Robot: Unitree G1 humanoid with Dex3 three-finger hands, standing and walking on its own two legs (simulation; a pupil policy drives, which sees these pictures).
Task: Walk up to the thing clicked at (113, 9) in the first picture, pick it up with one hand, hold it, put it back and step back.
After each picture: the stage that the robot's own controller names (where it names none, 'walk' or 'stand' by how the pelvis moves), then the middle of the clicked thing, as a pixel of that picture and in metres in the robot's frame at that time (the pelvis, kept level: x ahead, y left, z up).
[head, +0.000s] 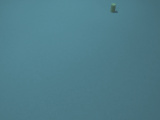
stand; (113, 7) +2.05 -0.44 -0.72
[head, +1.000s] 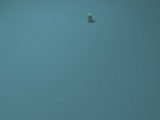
walk; (89, 18) +1.95 +0.04 -0.70
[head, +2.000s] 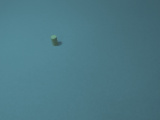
walk; (54, 40) +1.32 +0.39 -0.72
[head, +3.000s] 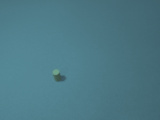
walk; (56, 75) +0.85 +0.31 -0.72
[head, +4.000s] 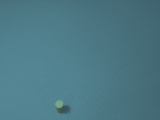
walk; (60, 106) +0.53 +0.21 -0.69
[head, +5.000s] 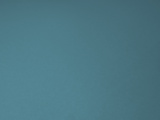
stand; out of the picture +0.36 +0.18 -0.71
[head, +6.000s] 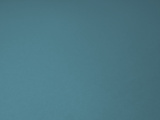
stand; out of the picture +0.36 +0.18 -0.72
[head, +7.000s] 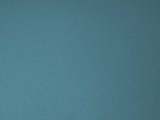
stand; out of the picture +0.37 +0.17 -0.72
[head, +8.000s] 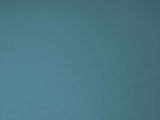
stand; out of the picture +0.34 +0.18 -0.73
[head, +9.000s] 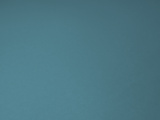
stand; out of the picture +0.34 +0.18 -0.73
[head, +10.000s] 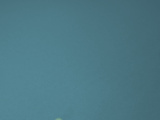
go down; out of the picture +0.35 +0.19 -0.72
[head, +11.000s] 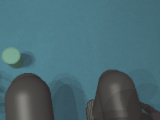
go down; (13, 58) +0.41 +0.25 -0.29
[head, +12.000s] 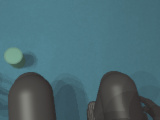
close in; (15, 58) +0.40 +0.26 -0.29
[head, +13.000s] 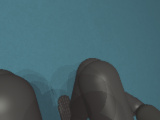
close in; out of the picture +0.38 +0.29 -0.22
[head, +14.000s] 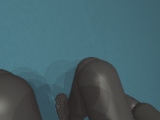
close; out of the picture +0.37 +0.29 -0.22
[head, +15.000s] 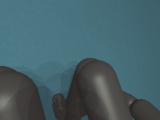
lift; out of the picture +0.36 +0.29 -0.23
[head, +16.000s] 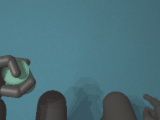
lift; (21, 78) +0.32 +0.21 -0.02
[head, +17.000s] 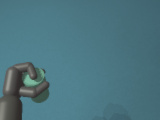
hold; (37, 86) +0.32 +0.17 +0.00
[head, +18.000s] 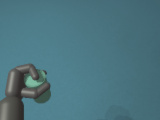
hold; (38, 87) +0.32 +0.17 +0.00
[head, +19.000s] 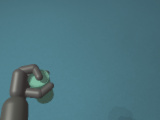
crouch; (41, 87) +0.33 +0.16 +0.00
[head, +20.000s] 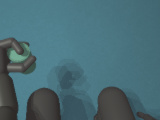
crouch; (23, 59) +0.40 +0.21 -0.10
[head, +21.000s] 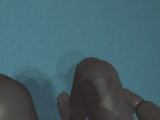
lower; out of the picture +0.38 +0.30 -0.22
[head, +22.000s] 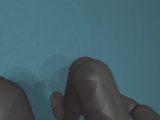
lower; out of the picture +0.40 +0.31 -0.22
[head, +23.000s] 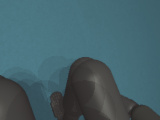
lower; out of the picture +0.40 +0.31 -0.22
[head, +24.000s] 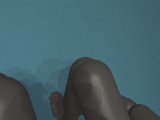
lower; out of the picture +0.39 +0.31 -0.22
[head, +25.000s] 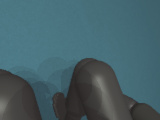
draw back; out of the picture +0.38 +0.30 -0.23
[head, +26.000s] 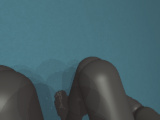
stand; out of the picture +0.38 +0.29 -0.22
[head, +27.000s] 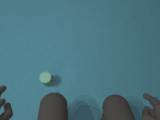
walk; (46, 79) +0.41 +0.22 -0.47
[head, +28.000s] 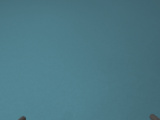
stand; out of the picture +0.36 +0.18 -0.66
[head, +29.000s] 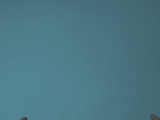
stand; out of the picture +0.36 +0.19 -0.67
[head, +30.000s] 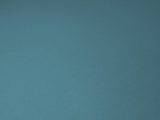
stand; out of the picture +0.38 +0.17 -0.72
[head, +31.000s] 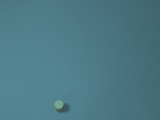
walk; (59, 106) +0.43 +0.14 -0.71
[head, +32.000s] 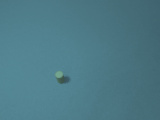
walk; (60, 77) +0.68 +0.23 -0.69
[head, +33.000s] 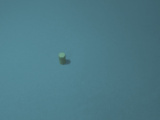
stand; (62, 58) +0.99 +0.20 -0.70
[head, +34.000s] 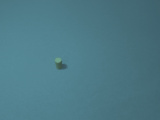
stand; (58, 63) +0.97 +0.24 -0.72
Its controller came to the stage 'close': yes
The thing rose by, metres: 0.70
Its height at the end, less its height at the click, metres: +0.00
